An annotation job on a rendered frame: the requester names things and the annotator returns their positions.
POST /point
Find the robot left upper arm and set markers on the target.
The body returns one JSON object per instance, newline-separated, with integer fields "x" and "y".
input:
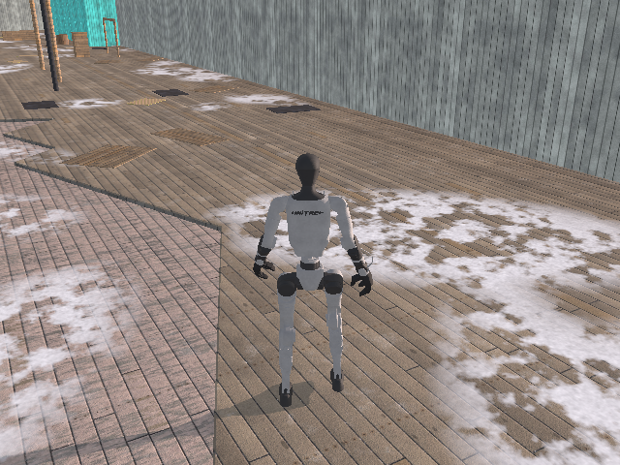
{"x": 272, "y": 221}

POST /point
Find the robot right upper arm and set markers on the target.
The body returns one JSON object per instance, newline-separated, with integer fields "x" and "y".
{"x": 344, "y": 221}

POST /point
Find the right robot thigh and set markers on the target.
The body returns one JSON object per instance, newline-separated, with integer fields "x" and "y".
{"x": 333, "y": 283}

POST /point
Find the right robot forearm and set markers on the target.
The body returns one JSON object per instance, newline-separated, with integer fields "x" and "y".
{"x": 358, "y": 259}

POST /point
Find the robot right hand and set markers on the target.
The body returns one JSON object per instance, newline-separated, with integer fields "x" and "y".
{"x": 367, "y": 281}

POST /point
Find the left robot forearm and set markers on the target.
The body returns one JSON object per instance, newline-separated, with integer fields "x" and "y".
{"x": 262, "y": 253}

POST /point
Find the robot left hand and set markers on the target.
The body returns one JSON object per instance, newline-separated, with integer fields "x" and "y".
{"x": 257, "y": 269}

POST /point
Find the robot left shin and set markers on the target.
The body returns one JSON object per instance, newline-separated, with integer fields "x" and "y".
{"x": 285, "y": 362}

